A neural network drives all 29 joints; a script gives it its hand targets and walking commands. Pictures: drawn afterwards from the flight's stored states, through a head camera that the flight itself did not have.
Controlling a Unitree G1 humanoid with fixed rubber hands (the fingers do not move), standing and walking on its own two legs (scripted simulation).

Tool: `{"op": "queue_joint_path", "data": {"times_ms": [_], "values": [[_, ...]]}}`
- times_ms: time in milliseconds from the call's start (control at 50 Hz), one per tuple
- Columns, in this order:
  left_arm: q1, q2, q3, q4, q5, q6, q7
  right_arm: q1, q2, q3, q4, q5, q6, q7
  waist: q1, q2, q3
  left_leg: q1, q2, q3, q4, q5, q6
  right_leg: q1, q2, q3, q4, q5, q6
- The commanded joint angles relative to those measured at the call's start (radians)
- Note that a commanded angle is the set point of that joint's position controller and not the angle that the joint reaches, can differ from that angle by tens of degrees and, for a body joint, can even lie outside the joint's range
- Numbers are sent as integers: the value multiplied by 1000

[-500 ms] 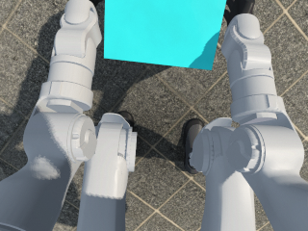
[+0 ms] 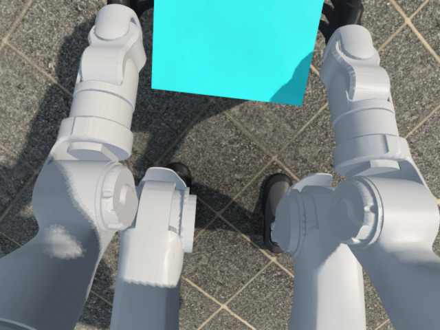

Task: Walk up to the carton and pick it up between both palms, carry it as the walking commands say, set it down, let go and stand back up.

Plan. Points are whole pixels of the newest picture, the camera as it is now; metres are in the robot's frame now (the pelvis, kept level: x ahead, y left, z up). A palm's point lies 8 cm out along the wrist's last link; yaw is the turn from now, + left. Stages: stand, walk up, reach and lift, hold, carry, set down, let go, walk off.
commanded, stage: set down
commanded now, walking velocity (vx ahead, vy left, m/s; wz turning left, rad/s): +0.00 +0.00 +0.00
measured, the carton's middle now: (230, 25) +0.53 +0.03 -0.28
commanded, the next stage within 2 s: none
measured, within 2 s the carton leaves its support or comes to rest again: rests again in 0.10 s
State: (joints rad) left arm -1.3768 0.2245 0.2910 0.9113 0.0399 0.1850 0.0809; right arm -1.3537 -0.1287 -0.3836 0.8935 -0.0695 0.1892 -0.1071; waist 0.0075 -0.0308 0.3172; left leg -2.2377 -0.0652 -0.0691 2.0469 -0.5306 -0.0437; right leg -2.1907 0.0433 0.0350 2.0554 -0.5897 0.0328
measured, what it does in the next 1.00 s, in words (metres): stands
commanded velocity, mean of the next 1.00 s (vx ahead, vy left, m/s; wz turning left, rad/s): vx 0.00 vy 0.00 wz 0.00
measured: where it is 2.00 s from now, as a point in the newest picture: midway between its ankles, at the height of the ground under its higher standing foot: (225, 220)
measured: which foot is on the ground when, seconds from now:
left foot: down 0.00-1.00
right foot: down 0.00-1.00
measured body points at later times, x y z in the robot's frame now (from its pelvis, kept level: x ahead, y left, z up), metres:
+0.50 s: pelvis +0.00 +0.00 -0.01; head +0.38 +0.03 +0.23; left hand +0.54 +0.18 -0.22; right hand +0.54 -0.12 -0.21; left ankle +0.11 +0.13 -0.38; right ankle +0.10 -0.13 -0.37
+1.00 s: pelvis +0.00 +0.00 -0.01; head +0.38 +0.03 +0.23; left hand +0.54 +0.18 -0.22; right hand +0.54 -0.12 -0.21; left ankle +0.11 +0.13 -0.38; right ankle +0.10 -0.13 -0.37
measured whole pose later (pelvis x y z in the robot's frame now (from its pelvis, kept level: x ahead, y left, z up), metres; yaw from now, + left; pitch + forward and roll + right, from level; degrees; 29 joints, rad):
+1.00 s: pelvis +0.00 +0.00 -0.01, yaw +0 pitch +42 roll -3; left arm -1.38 0.25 0.30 0.98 0.04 0.11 0.07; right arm -1.38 -0.13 -0.41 0.95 -0.11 0.13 -0.05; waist 0.01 -0.02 0.32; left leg -2.26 -0.07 -0.07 2.07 -0.54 -0.04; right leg -2.20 0.05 0.04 2.08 -0.60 0.04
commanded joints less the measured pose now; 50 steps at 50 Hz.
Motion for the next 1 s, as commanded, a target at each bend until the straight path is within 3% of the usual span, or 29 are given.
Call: {"op": "queue_joint_path", "data": {"times_ms": [0, 300, 720, 880, 980], "values": [[-512, -800, -353, -18, -37, -32, -278, -489, 779, 336, 36, 54, -37, 257, 12, 139, -1019, 487, -37, 106, -52, 308, 17, 312, 96, -70, -49, 314, -34], [-491, -777, -326, 15, -26, -36, -278, -425, 753, 278, 100, 14, -34, 266, -9, 155, -946, 457, -37, 100, -45, 291, 17, 265, 90, -70, -40, 291, -37], [-464, -690, -270, 39, 5, -56, -261, -383, 693, 234, 116, -17, -51, 253, -6, 137, -938, 446, -32, 100, -37, 308, 17, 277, 84, -73, -33, 304, -26], [-436, -482, -219, 50, 8, -89, -202, -349, 483, 182, 122, -23, -76, 201, -9, 140, -982, 487, -23, 105, -39, 314, 5, 313, 74, -70, -31, 314, -10], [-392, -183, -153, 49, 1, -127, -115, -298, 172, 120, 125, -12, -108, 118, -19, 141, -1026, 541, -16, 106, -44, 326, -5, 369, 61, -69, -32, 329, 3]]}}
